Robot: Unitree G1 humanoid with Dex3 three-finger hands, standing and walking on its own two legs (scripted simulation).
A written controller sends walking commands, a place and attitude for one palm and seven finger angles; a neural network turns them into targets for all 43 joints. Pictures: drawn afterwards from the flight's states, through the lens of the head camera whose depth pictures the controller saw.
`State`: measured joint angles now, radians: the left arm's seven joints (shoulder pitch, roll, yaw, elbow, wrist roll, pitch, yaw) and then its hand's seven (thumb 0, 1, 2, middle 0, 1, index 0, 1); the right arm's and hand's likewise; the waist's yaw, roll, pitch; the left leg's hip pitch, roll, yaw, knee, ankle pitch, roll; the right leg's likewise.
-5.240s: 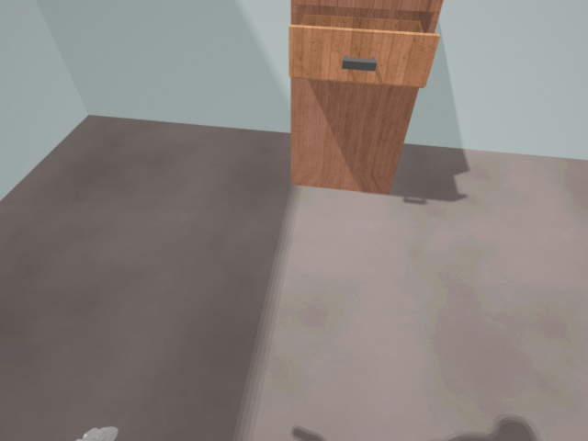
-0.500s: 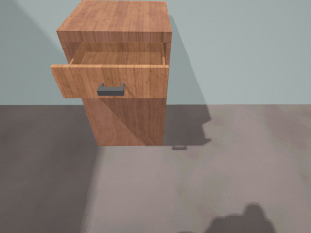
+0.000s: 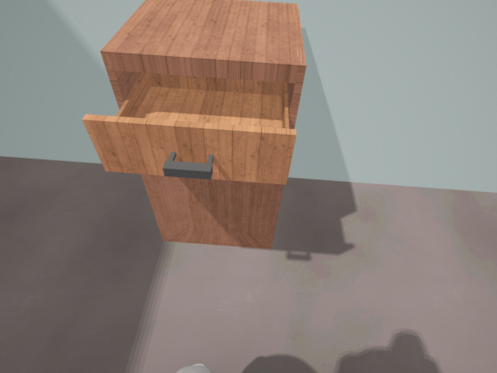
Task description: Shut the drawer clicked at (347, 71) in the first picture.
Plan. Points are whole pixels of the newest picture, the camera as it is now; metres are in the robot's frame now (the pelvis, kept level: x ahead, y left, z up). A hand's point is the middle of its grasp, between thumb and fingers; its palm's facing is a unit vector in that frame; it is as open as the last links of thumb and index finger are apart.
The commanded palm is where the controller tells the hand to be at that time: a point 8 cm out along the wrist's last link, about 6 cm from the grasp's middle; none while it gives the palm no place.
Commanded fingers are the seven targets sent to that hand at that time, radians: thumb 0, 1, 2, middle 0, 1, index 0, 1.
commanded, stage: take the last steps up to it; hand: left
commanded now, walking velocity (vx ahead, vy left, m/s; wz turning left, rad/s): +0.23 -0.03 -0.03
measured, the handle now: (190, 163) +0.53 +0.19 -0.01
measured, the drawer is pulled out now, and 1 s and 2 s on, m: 0.21 0.21 0.21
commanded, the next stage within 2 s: come to a stop and stand still in 0.24 s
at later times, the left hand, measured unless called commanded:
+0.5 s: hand (174, 324) +0.23 +0.17 -0.16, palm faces -0.04 -0.97 -0.24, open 7.4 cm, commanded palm none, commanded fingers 0.00 0.90 0.90 -0.20 -0.30 -0.20 -0.30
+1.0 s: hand out of the picture +0.12 +0.23 -0.17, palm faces +0.04 -0.98 -0.20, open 7.4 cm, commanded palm none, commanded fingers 0.00 0.90 0.90 -0.20 -0.30 -0.20 -0.30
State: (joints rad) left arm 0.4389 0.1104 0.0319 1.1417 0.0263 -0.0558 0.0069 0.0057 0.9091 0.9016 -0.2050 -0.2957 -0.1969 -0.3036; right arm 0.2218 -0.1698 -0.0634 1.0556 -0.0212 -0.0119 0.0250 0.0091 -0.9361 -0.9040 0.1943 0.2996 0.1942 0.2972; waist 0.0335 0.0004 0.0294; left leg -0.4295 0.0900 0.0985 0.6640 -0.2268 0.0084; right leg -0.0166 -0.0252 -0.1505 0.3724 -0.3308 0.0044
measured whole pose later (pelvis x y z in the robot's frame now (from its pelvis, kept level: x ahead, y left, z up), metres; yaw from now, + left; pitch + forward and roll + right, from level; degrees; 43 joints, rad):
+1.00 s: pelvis +0.08 +0.03 +0.01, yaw -1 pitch -2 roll -1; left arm 0.24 0.22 0.06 1.06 0.02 0.06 0.01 0.01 0.91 0.90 -0.20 -0.30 -0.19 -0.30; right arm 0.29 -0.16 -0.03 1.03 -0.03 0.01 -0.02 0.00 -0.91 -0.90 0.19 0.30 0.19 0.30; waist 0.00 -0.03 -0.02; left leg -0.17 0.01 0.03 0.45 -0.26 0.02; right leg -0.46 0.00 0.00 0.83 -0.31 0.02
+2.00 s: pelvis +0.08 -0.05 +0.00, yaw -3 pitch -1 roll +0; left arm 0.32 0.09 0.00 1.14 0.02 -0.04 0.06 0.01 0.91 0.90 -0.20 -0.30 -0.20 -0.30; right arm 0.23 -0.16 -0.01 1.12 -0.01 0.01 -0.04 0.01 -0.93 -0.90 0.20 0.30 0.20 0.30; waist 0.01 0.02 0.05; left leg -0.21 0.07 0.04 0.55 -0.29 -0.03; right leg -0.12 0.06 -0.08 0.40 -0.27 -0.07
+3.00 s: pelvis +0.12 +0.01 -0.01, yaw -2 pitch -1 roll -1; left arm 0.41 0.13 0.00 1.15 0.02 0.00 0.02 0.01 0.91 0.90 -0.20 -0.30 -0.19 -0.30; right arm 0.30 -0.13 0.00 1.10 -0.03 -0.06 -0.03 0.01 -0.92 -0.90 0.20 0.30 0.20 0.30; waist 0.00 -0.05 0.03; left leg -0.19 -0.04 0.06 0.59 -0.40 0.08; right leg -0.30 -0.03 -0.07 0.90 -0.52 -0.03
